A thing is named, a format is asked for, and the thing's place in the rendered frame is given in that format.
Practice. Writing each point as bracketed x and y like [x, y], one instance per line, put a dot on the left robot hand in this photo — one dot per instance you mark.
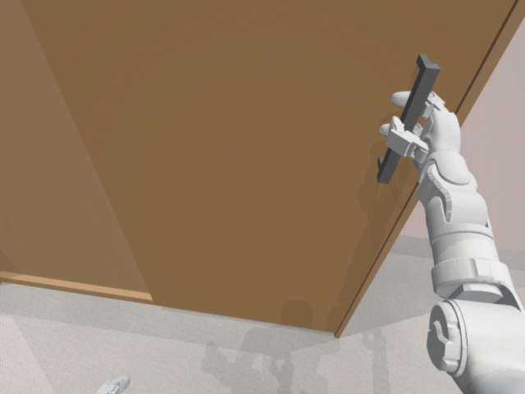
[117, 386]

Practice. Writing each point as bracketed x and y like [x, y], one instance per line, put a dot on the robot right upper arm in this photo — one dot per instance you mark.
[480, 345]

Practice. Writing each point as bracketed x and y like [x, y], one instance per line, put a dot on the robot right forearm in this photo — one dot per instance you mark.
[467, 266]

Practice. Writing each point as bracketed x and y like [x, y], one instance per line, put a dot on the wardrobe door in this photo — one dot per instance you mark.
[55, 218]
[237, 140]

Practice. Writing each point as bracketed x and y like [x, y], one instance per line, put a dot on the right robot hand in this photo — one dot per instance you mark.
[440, 133]

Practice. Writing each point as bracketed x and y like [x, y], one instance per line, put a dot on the handle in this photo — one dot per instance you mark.
[412, 110]

